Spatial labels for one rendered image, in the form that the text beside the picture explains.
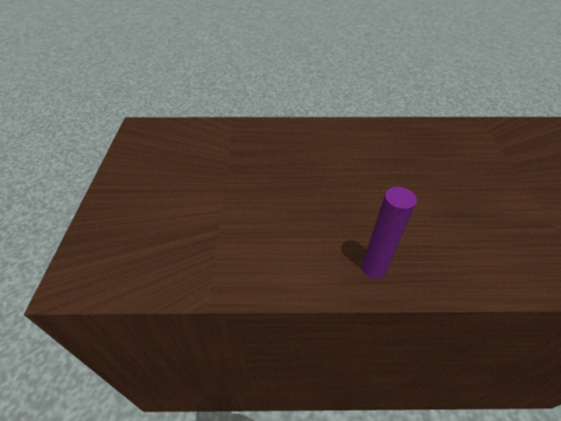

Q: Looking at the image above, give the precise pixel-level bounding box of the can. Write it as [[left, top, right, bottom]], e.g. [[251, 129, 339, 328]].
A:
[[362, 187, 416, 279]]

